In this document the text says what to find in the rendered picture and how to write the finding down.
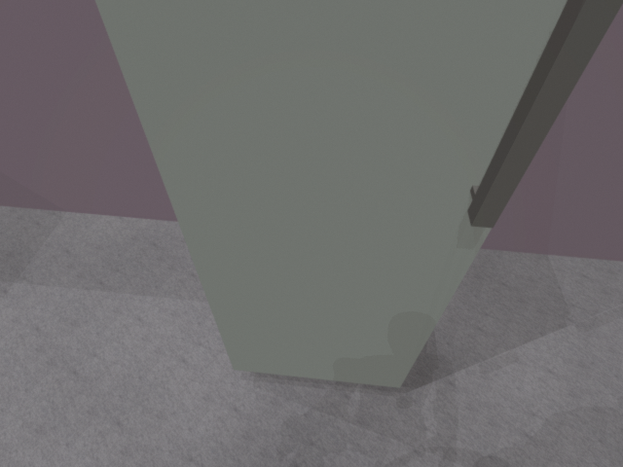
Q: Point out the handle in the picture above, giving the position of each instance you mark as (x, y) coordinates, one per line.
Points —
(581, 27)

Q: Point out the fridge door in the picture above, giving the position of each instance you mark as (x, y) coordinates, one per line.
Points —
(319, 157)

